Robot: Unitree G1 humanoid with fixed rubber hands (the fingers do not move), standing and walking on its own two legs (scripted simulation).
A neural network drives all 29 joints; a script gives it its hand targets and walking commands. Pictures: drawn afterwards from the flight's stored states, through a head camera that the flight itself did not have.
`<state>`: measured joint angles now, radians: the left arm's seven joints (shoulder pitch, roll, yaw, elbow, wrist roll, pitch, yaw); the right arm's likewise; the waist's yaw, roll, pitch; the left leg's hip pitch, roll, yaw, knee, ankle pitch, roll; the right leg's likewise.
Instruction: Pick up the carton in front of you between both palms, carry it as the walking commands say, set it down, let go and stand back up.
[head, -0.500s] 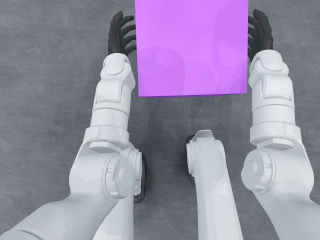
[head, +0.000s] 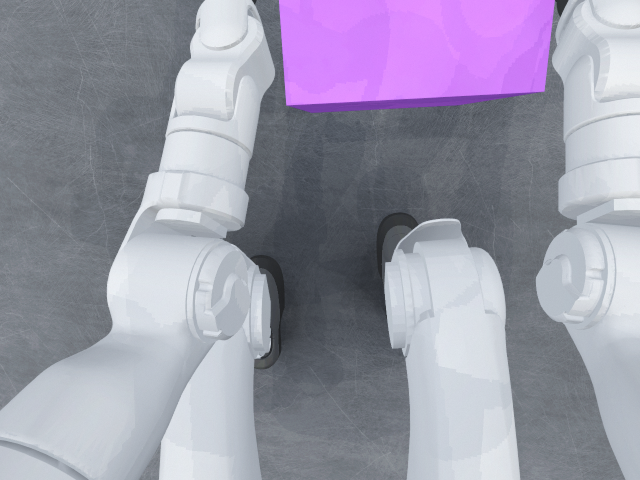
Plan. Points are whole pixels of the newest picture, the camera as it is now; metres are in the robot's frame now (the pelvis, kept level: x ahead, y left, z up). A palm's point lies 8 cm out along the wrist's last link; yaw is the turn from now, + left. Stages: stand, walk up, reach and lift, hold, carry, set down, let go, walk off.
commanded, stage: set down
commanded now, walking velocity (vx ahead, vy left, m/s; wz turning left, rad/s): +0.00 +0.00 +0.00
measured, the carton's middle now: (395, 5) +0.53 -0.15 -0.25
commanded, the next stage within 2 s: none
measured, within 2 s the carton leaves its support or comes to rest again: rests again in 0.38 s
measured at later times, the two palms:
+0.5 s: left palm (228, 15) +0.54 +0.01 -0.19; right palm out of the picture +0.49 -0.29 -0.19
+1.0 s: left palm (223, 12) +0.54 +0.01 -0.19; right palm out of the picture +0.49 -0.29 -0.19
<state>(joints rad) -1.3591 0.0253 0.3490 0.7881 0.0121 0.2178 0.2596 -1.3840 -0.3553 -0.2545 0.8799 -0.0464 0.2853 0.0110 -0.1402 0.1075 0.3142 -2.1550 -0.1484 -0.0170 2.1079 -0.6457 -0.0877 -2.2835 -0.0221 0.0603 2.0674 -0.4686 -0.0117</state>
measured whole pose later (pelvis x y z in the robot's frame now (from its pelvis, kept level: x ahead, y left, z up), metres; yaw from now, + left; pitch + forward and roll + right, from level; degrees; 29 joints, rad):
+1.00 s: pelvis -0.01 +0.01 -0.02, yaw +0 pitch +35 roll +2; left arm -1.47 0.10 0.32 0.99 0.06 0.16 0.12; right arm -1.48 -0.43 -0.35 1.12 -0.09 0.18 0.15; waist -0.14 0.11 0.41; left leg -2.19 -0.20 -0.03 2.19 -0.61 -0.08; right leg -2.28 -0.06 0.05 2.13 -0.46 0.01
